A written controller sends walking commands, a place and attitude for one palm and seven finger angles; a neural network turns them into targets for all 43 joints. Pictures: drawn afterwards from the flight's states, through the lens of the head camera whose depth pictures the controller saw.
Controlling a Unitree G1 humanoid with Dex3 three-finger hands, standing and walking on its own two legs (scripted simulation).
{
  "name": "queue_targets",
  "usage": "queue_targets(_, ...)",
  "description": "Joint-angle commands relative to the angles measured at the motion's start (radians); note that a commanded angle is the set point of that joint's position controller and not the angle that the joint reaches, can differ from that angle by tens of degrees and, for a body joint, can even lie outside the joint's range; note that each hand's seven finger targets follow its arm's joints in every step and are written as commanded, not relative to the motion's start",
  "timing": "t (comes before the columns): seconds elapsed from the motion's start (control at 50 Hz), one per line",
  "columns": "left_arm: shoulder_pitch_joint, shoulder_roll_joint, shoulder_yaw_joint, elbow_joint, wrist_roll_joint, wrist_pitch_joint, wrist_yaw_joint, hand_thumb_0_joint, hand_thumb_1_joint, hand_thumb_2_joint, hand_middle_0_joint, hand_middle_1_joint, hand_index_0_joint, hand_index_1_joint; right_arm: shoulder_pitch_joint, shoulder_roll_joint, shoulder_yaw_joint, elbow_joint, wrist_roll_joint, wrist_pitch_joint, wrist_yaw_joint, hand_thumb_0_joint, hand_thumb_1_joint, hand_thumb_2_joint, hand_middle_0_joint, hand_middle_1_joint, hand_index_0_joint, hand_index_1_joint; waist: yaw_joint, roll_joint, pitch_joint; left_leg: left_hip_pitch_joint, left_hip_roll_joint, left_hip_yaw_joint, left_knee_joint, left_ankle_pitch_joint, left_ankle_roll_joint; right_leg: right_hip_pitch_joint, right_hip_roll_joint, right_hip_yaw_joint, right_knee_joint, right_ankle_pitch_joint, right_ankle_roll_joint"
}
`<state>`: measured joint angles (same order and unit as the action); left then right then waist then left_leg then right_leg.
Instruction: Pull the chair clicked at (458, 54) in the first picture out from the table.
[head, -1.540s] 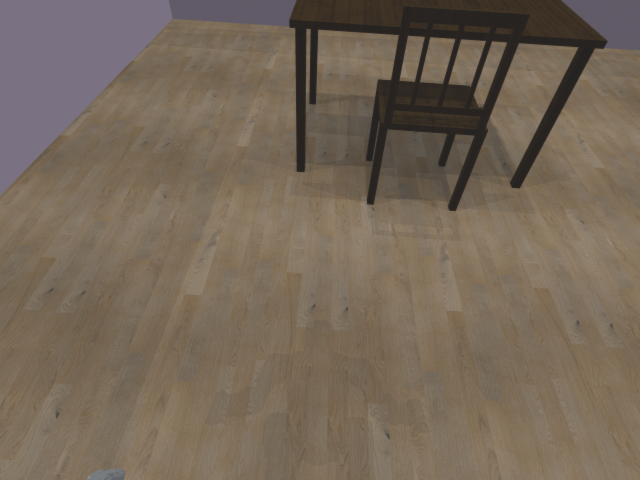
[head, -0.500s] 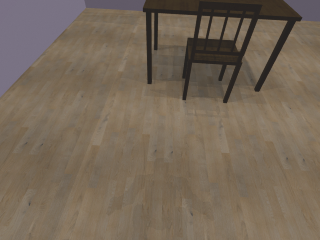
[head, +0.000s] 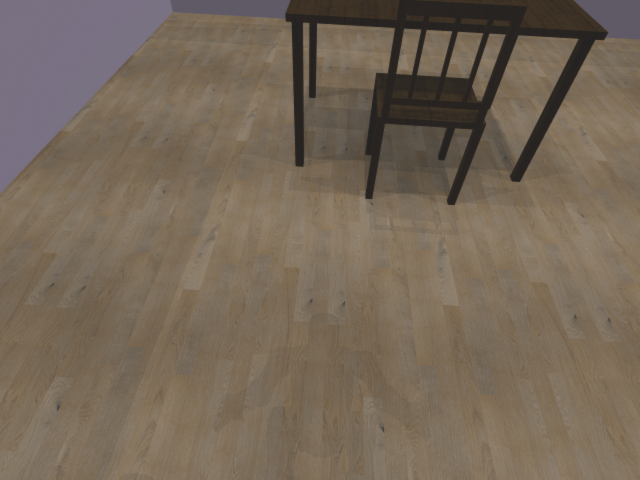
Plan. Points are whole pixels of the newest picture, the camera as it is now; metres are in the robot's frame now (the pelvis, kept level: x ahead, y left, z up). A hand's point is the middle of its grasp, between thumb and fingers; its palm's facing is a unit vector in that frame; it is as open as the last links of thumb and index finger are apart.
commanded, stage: walk to a spot facing it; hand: left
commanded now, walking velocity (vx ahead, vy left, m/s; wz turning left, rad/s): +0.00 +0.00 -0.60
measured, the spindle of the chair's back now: (447, 61) +1.45 -0.36 -0.11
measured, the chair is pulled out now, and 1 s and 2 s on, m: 0.00 0.00 0.00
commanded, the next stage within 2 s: none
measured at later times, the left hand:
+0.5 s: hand out of the picture +0.04 +0.15 -0.17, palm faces -0.13 -0.96 -0.23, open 7.4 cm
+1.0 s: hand (217, 408) +0.26 +0.19 -0.19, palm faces -0.41 -0.90 -0.18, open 7.4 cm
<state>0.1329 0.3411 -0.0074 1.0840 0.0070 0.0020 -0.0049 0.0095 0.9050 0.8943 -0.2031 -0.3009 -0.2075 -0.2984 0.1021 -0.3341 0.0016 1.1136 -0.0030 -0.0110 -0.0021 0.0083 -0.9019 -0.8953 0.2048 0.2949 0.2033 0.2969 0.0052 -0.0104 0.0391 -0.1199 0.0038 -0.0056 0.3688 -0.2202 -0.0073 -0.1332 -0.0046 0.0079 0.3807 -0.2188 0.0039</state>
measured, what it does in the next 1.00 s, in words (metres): walks ahead, turning right: left foot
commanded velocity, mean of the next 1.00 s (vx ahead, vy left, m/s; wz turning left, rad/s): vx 0.24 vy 0.00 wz -0.58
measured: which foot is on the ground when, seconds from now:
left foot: down 0.00-0.36, up 0.38-0.86, down 0.88-1.00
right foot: down 0.00-0.88, up 0.90-1.00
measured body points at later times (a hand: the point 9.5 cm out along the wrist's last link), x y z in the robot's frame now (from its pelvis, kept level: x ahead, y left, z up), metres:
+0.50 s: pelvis +0.00 -0.03 -0.01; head +0.02 -0.05 +0.44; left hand +0.05 +0.21 -0.15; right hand +0.02 -0.29 -0.17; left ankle +0.01 +0.11 -0.68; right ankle -0.02 -0.10 -0.75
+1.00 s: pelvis +0.17 +0.00 -0.01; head +0.20 +0.03 +0.44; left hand +0.28 +0.23 -0.18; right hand +0.16 -0.26 -0.12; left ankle +0.21 +0.08 -0.75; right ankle +0.03 -0.08 -0.66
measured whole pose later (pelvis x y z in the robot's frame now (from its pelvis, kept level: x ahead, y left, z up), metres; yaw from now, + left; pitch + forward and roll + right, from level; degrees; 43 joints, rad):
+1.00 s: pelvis +0.17 +0.00 -0.01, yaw -30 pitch +0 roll -1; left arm 0.34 0.26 0.10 1.01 0.03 0.01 -0.03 0.01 0.91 0.89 -0.20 -0.30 -0.20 -0.30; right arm 0.17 -0.15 -0.02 0.89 -0.02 -0.08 -0.01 0.01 -0.90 -0.90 0.20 0.29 0.20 0.30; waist 0.04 -0.07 0.02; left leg -0.25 0.04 0.13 0.56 -0.32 0.04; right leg -0.41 0.04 0.04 1.14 -0.39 -0.01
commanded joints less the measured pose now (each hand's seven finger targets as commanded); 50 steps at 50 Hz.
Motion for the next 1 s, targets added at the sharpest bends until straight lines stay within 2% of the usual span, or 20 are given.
queue_targets(0.0,-0.046,0.207,0.043,-0.065,0.004,-0.024,0.016,0.000,0.900,0.900,-0.200,-0.300,-0.200,-0.300,-0.051,-0.216,-0.036,-0.064,-0.004,-0.021,-0.012,0.000,-0.900,-0.900,0.200,0.300,0.200,0.300,-0.002,0.003,-0.059,0.016,0.120,-0.080,-0.057,0.173,0.031,-0.010,-0.112,0.101,-0.052,0.174,-0.031)
queue_targets(0.08,0.021,0.098,0.033,-0.082,0.004,0.016,0.021,0.000,0.900,0.900,-0.200,-0.300,-0.200,-0.300,0.028,-0.095,-0.027,-0.076,-0.008,0.003,-0.023,0.000,-0.900,-0.900,0.200,0.300,0.200,0.300,-0.009,0.003,-0.065,0.024,0.132,-0.014,0.028,0.207,0.010,-0.069,-0.100,0.120,0.031,0.278,-0.022)
queue_targets(0.16,0.048,0.092,0.052,-0.142,0.010,0.036,0.014,0.000,0.900,0.900,-0.200,-0.300,-0.200,-0.300,0.047,-0.119,-0.057,-0.137,-0.010,0.019,-0.032,0.000,-0.900,-0.900,0.200,0.300,0.200,0.300,-0.011,0.046,-0.054,0.011,0.184,-0.020,0.055,0.188,0.037,-0.167,-0.050,0.106,0.161,0.251,-0.018)
queue_targets(0.2,0.059,0.075,0.059,-0.168,0.011,0.041,0.008,0.000,0.900,0.900,-0.200,-0.300,-0.200,-0.300,0.040,-0.129,-0.071,-0.165,-0.011,0.021,-0.033,0.000,-0.900,-0.900,0.200,0.300,0.200,0.300,-0.009,0.102,-0.052,-0.011,0.234,-0.042,0.046,0.187,0.069,-0.207,-0.014,0.079,0.265,0.161,-0.008)
queue_targets(0.26,0.093,0.038,0.069,-0.200,0.011,0.049,-0.002,0.000,0.900,0.900,-0.200,-0.300,-0.200,-0.300,0.027,-0.132,-0.084,-0.202,-0.015,0.016,-0.026,0.000,-0.900,-0.900,0.200,0.300,0.200,0.300,0.001,0.213,-0.056,-0.065,0.360,-0.087,-0.001,0.204,0.163,-0.227,0.000,-0.008,0.491,-0.279,0.012)
queue_targets(0.3,0.173,0.022,0.083,-0.196,0.015,0.044,-0.018,0.000,0.900,0.900,-0.200,-0.300,-0.200,-0.300,-0.030,-0.129,-0.087,-0.225,-0.020,0.017,-0.021,0.000,-0.900,-0.900,0.200,0.300,0.200,0.300,0.060,0.163,-0.048,-0.201,0.344,-0.031,0.071,-0.045,0.126,-0.069,-0.027,-0.014,0.370,-0.246,0.004)
queue_targets(0.32,0.265,0.026,0.090,-0.170,0.021,0.034,-0.021,0.000,0.900,0.900,-0.200,-0.300,-0.200,-0.300,-0.052,-0.116,-0.084,-0.233,-0.020,0.022,-0.015,0.000,-0.900,-0.900,0.200,0.300,0.200,0.300,0.108,0.070,-0.046,-0.293,0.268,0.036,0.229,-0.208,0.068,0.045,-0.012,-0.023,0.207,-0.161,-0.003)
queue_targets(0.34,0.322,0.125,0.106,-0.159,0.033,0.015,-0.011,0.000,0.900,0.900,-0.200,-0.300,-0.200,-0.300,-0.039,-0.038,-0.072,-0.258,-0.008,0.031,-0.007,0.000,-0.900,-0.900,0.200,0.300,0.200,0.300,0.123,-0.288,-0.019,-0.496,0.100,0.166,0.574,-0.408,-0.025,0.100,-0.198,0.336,-0.059,-0.322,-0.078)
queue_targets(0.36,0.350,0.163,0.109,-0.171,0.017,0.007,0.006,0.000,0.900,0.900,-0.200,-0.300,-0.200,-0.300,-0.104,-0.022,-0.063,-0.311,-0.012,0.023,-0.003,0.000,-0.900,-0.900,0.200,0.300,0.200,0.300,0.140,-0.382,0.051,-0.626,0.031,0.076,0.746,-0.436,-0.036,-0.002,-0.347,0.691,-0.253,-0.374,-0.174)
queue_targets(0.38,0.317,0.145,0.109,-0.187,0.013,-0.002,0.016,0.000,0.900,0.900,-0.200,-0.300,-0.200,-0.300,-0.143,-0.047,-0.069,-0.315,-0.012,0.018,-0.001,0.000,-0.900,-0.900,0.200,0.300,0.200,0.300,0.123,-0.257,0.108,-0.616,0.062,-0.029,0.805,-0.319,-0.027,-0.086,-0.334,0.747,-0.303,-0.455,-0.197)
queue_targets(0.42,0.193,0.088,0.095,-0.214,0.013,-0.020,0.011,0.000,0.900,0.900,-0.200,-0.300,-0.200,-0.300,-0.040,-0.043,-0.079,-0.270,-0.020,0.004,0.011,0.000,-0.900,-0.900,0.200,0.300,0.200,0.300,0.024,-0.068,0.069,-0.557,0.102,-0.035,0.781,-0.129,-0.035,-0.081,-0.260,0.541,-0.236,-0.378,-0.195)
queue_targets(0.48,0.226,0.046,0.092,-0.196,0.010,-0.045,0.007,0.000,0.900,0.900,-0.200,-0.300,-0.200,-0.300,0.019,-0.001,-0.081,-0.237,-0.023,0.002,0.015,0.000,-0.900,-0.900,0.200,0.300,0.200,0.300,0.010,-0.066,0.007,-0.510,0.097,-0.006,0.738,-0.030,-0.052,-0.046,-0.190,0.396,-0.197,-0.167,-0.176)
queue_targets(0.74,0.350,0.032,0.102,-0.138,0.024,-0.054,0.017,0.000,0.900,0.900,-0.200,-0.300,-0.200,-0.300,-0.123,0.048,-0.071,-0.326,-0.011,-0.037,0.015,0.000,-0.900,-0.900,0.200,0.300,0.200,0.300,0.074,-0.127,-0.010,-0.510,0.057,0.019,0.413,-0.089,-0.055,0.111,-0.177,0.437,-0.101,0.131,-0.205)
queue_targets(0.78,0.308,0.046,0.108,-0.151,0.024,-0.049,0.020,0.000,0.900,0.900,-0.200,-0.300,-0.200,-0.300,-0.093,0.048,-0.068,-0.329,-0.005,-0.046,0.012,0.000,-0.900,-0.900,0.200,0.300,0.200,0.300,0.056,-0.140,-0.018,-0.382,0.045,0.014,0.306,-0.113,-0.041,0.056,-0.171,0.437,-0.053,0.195,-0.194)
queue_targets(0.82,0.230,0.056,0.116,-0.168,0.016,-0.047,0.017,0.000,0.900,0.900,-0.200,-0.300,-0.200,-0.300,0.055,0.026,-0.074,-0.284,-0.004,-0.056,-0.001,0.000,-0.900,-0.900,0.200,0.300,0.200,0.300,-0.027,-0.101,-0.048,-0.085,0.019,0.035,0.120,-0.022,-0.029,-0.105,-0.106,0.383,0.066,0.205,-0.148)
queue_targets(0.84,0.215,0.024,0.116,-0.175,0.011,-0.048,0.009,0.000,0.900,0.900,-0.200,-0.300,-0.200,-0.300,0.198,-0.033,-0.087,-0.237,-0.004,-0.061,-0.017,0.000,-0.900,-0.900,0.200,0.300,0.200,0.300,-0.084,0.003,-0.117,0.195,0.077,-0.005,0.055,-0.018,-0.011,-0.253,-0.028,0.310,0.231,0.184,-0.114)
queue_targets(0.86,0.241,-0.038,0.110,-0.192,-0.003,-0.046,-0.006,0.000,0.900,0.900,-0.200,-0.300,-0.200,-0.300,0.342,-0.157,-0.114,-0.204,-0.023,-0.064,-0.024,0.000,-0.900,-0.900,0.200,0.300,0.200,0.300,-0.124,0.311,-0.214,0.405,0.392,-0.379,-0.021,-0.133,0.080,-0.482,0.106,0.153,0.548,-0.208,-0.055)
queue_targets(0.88,0.225,-0.040,0.111,-0.212,0.006,-0.057,-0.012,0.000,0.900,0.900,-0.200,-0.300,-0.200,-0.300,0.378,-0.168,-0.106,-0.209,-0.022,-0.055,-0.023,0.000,-0.900,-0.900,0.200,0.300,0.200,0.300,-0.114,0.290,-0.174,0.336,0.529,-0.543,-0.118,-0.191,0.156,-0.562,0.083,0.075,0.751,-0.355,-0.028)
queue_targets(0.94,0.141,-0.031,0.110,-0.187,0.028,-0.032,-0.033,0.000,0.900,0.900,-0.200,-0.300,-0.200,-0.300,0.209,0.005,-0.060,-0.226,-0.016,-0.064,-0.022,0.000,-0.900,-0.900,0.200,0.300,0.200,0.300,-0.028,0.125,0.066,-0.011,0.399,-0.293,-0.186,-0.160,0.098,-0.565,-0.059,0.055,0.905,-0.130,-0.012)
queue_targets(0.98,0.181,-0.072,0.105,-0.170,0.031,-0.007,-0.040,0.000,0.900,0.900,-0.200,-0.300,-0.200,-0.300,0.207,0.042,-0.050,-0.206,-0.016,-0.080,-0.028,0.000,-0.900,-0.900,0.200,0.300,0.200,0.300,0.013,0.153,0.053,-0.022,0.317,-0.082,-0.156,0.133,0.032,-0.523,-0.060,0.039,0.892,-0.039,0.004)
